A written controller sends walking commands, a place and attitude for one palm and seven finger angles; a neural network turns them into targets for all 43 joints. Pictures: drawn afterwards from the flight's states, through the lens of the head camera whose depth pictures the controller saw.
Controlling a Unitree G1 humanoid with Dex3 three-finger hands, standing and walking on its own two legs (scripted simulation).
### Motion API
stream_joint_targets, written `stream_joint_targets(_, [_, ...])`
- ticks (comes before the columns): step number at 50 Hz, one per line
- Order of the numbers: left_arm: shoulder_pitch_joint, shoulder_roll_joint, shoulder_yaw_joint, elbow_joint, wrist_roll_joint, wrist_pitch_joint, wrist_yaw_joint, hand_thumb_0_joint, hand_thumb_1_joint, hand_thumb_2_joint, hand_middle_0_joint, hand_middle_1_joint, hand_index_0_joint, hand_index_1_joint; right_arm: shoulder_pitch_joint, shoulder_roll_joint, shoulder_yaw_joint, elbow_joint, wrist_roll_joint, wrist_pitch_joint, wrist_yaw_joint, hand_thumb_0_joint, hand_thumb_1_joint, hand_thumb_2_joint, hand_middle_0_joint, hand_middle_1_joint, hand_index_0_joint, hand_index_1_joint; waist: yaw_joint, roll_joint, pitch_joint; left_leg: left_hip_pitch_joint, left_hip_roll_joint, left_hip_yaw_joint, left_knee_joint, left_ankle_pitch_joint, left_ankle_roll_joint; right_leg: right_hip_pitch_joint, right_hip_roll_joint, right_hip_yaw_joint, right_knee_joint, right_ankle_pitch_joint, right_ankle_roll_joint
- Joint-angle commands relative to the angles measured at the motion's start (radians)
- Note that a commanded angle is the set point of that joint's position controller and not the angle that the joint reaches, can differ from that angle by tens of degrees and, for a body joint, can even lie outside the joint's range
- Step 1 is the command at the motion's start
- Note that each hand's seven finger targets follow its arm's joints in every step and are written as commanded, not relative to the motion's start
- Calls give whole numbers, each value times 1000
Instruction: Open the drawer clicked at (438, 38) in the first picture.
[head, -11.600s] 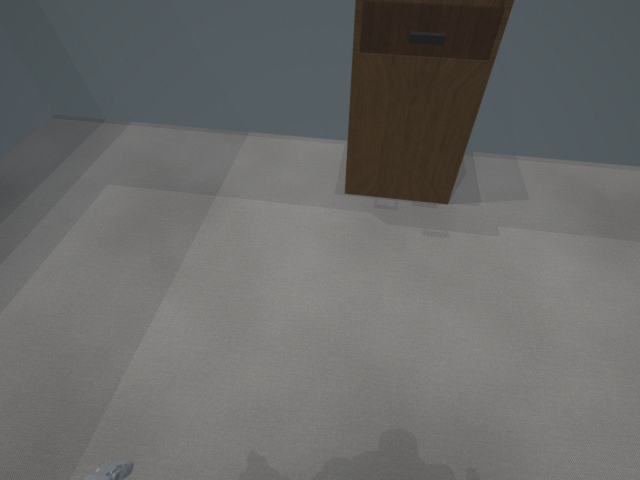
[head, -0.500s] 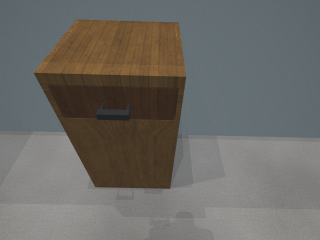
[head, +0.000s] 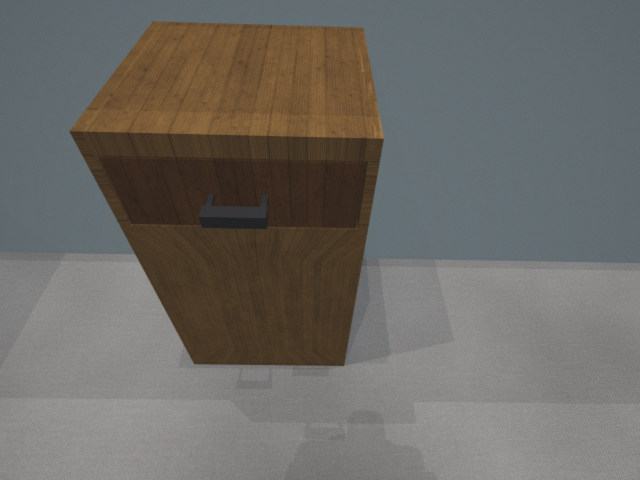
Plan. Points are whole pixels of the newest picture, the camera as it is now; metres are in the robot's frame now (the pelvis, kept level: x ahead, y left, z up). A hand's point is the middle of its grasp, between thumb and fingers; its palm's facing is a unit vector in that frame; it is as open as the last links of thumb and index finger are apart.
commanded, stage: come to a stop and stand still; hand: left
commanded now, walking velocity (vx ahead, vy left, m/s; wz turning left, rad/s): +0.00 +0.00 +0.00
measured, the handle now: (236, 208) +0.54 +0.18 -0.01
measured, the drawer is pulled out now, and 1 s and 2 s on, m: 0.00 0.00 0.00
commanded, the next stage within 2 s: look again from close up in 0.44 s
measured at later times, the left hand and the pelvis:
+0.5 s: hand out of the picture +0.02 +0.21 -0.16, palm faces -0.02 -0.98 -0.19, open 7.4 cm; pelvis +0.01 +0.03 +0.01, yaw -1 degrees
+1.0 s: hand out of the picture +0.01 +0.17 -0.17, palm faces +0.00 -0.99 -0.17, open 7.4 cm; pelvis +0.02 +0.01 +0.01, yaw -1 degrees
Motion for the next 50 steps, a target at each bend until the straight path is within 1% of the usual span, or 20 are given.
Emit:
stream_joint_targets(1, [28, 109, 18, -76, -1, 12, 1, 0, 900, 900, -200, -300, -200, -300, 71, -126, -6, -52, -10, -15, 1, 0, -900, -900, 200, 300, 200, 300, 14, 143, 50, -17, 161, -253, -275, 48, 79, -82, -36, 34, -34, -43, -21])
stream_joint_targets(2, [29, 105, 16, -72, 1, 15, -3, 0, 900, 900, -200, -300, -200, -300, 60, -133, -9, -61, -10, -14, -2, 0, -900, -900, 200, 300, 200, 300, 20, 76, 66, -50, 168, -284, -313, -42, 90, -75, -32, 36, -36, -43, -19])
stream_joint_targets(3, [29, 102, 13, -70, 2, 15, -7, 0, 900, 900, -200, -300, -200, -300, 47, -136, -9, -66, -9, -15, -3, 0, -900, -900, 200, 300, 200, 300, 27, 22, 69, -65, 161, -278, -327, -93, 87, -62, -43, 45, -57, -18, -20])
stream_joint_targets(4, [27, 105, 11, -67, 2, 14, -10, 0, 900, 900, -200, -300, -200, -300, 41, -138, -9, -66, -9, -16, -2, 0, -900, -900, 200, 300, 200, 300, 27, -1, 55, -59, 146, -264, -334, -125, 78, -51, -52, 57, -75, -3, -21])
stream_joint_targets(6, [14, 121, 14, -69, 1, 12, -15, 0, 900, 900, -200, -300, -200, -300, 52, -135, -4, -55, -10, -23, -1, 0, -900, -900, 200, 300, 200, 300, 24, 11, 21, -20, 133, -247, -343, -94, 66, -43, -66, 61, -88, 17, -21])
stream_joint_targets(9, [3, 130, 12, -62, -1, 11, -18, 0, 900, 900, -200, -300, -200, -300, 57, -139, -1, -35, -8, -27, -2, 0, -900, -900, 200, 300, 200, 300, 21, -2, 4, 16, 129, -235, -354, -72, 59, -40, -78, 66, -114, 37, -17])
stream_joint_targets(12, [-3, 138, 9, -48, -2, 7, -19, 0, 900, 900, -200, -300, -200, -300, 71, -139, 4, -10, -6, -35, -4, 0, -900, -900, 200, 300, 200, 300, 17, -10, -29, 72, 126, -208, -334, 47, 54, -30, -90, 71, -131, 75, -14])
stream_joint_targets(15, [-5, 142, 6, -31, -3, 5, -18, 0, 900, 900, -200, -300, -200, -300, 80, -135, 8, 15, -4, -40, -6, 0, -900, -900, 200, 300, 200, 300, 16, -19, -38, 109, 118, -184, -309, 169, 49, -17, -100, 74, -145, 116, -9])
stream_joint_targets(16, [-4, 142, 6, -23, -5, 6, -17, 0, 900, 900, -200, -300, -200, -300, 83, -137, 10, 25, -3, -41, -7, 0, -900, -900, 200, 300, 200, 300, 15, -8, -37, 113, 118, -177, -308, 181, 47, -16, -103, 74, -147, 112, -6])
stream_joint_targets(19, [1, 138, 2, -1, -6, 9, -18, 0, 900, 900, -200, -300, -200, -300, 84, -134, 12, 48, -2, -37, -7, 0, -900, -900, 200, 300, 200, 300, 13, -4, 1, 90, 114, -174, -329, 95, 42, -22, -105, 76, -162, 90, -5])
stream_joint_targets(20, [-3, 137, 2, 5, -3, 9, -17, 0, 900, 900, -200, -300, -200, -300, 85, -129, 12, 56, -1, -38, -7, 0, -900, -900, 200, 300, 200, 300, 13, -7, 18, 80, 115, -177, -334, 99, 42, -25, -104, 74, -162, 94, -7])
stream_joint_targets(22, [7, 131, 0, 18, -4, 8, -17, 0, 900, 900, -200, -300, -200, -300, 90, -126, 13, 70, -1, -39, -8, 0, -900, -900, 200, 300, 200, 300, 13, 4, 11, 89, 114, -171, -336, 97, 41, -22, -107, 74, -163, 97, -6])
stream_joint_targets(24, [16, 122, 0, 32, -5, 8, -17, 0, 900, 900, -200, -300, -200, -300, 96, -124, 14, 83, -1, -41, -11, 0, -900, -900, 200, 300, 200, 300, 13, 15, 0, 108, 116, -172, -337, 112, 41, -25, -107, 73, -161, 100, -6])
stream_joint_targets(25, [20, 124, -1, 37, -3, 6, -16, 0, 900, 900, -200, -300, -200, -300, 98, -120, 14, 90, 1, -42, -11, 0, -900, -900, 200, 300, 200, 300, 14, 3, -3, 116, 116, -170, -329, 135, 43, -21, -108, 74, -166, 113, -4])
stream_joint_targets(27, [28, 114, -2, 50, -5, 2, -14, 0, 900, 900, -200, -300, -200, -300, 104, -113, 15, 100, 1, -45, -13, 0, -900, -900, 200, 300, 200, 300, 13, -8, -26, 139, 111, -150, -302, 207, 42, -9, -115, 78, -170, 146, -4])
stream_joint_targets(28, [33, 109, -3, 58, -6, 1, -14, 0, 900, 900, -200, -300, -200, -300, 104, -108, 14, 106, 2, -46, -14, 0, -900, -900, 200, 300, 200, 300, 13, -3, -29, 144, 108, -141, -296, 214, 41, -8, -119, 80, -174, 150, -4])
stream_joint_targets(31, [37, 101, -4, 71, -5, 0, -12, 0, 900, 900, -200, -300, -200, -300, 109, -100, 15, 119, 2, -45, -16, 0, -900, -900, 200, 300, 200, 300, 11, -18, -10, 145, 106, -127, -283, 240, 38, -15, -118, 84, -176, 168, -3])
stream_joint_targets(34, [43, 91, -4, 83, -7, 1, -11, 0, 900, 900, -200, -300, -200, -300, 111, -91, 17, 130, 3, -45, -17, 0, -900, -900, 200, 300, 200, 300, 11, -12, 5, 136, 105, -122, -286, 222, 36, -16, -119, 85, -178, 160, -4])
stream_joint_targets(36, [50, 87, -5, 86, -5, 0, -10, 0, 900, 900, -200, -300, -200, -300, 111, -87, 17, 135, 3, -44, -18, 0, -900, -900, 200, 300, 200, 300, 12, -26, 16, 131, 102, -120, -278, 228, 37, -18, -119, 90, -182, 169, -5])
stream_joint_targets(50, [70, 80, -4, 97, -6, -6, -8, 0, 900, 900, -200, -300, -200, -300, 110, -72, 20, 154, 3, -45, -22, 0, -900, -900, 200, 300, 200, 300, 14, -30, -4, 161, 99, -98, -241, 312, 30, 2, -124, 100, -182, 262, -10])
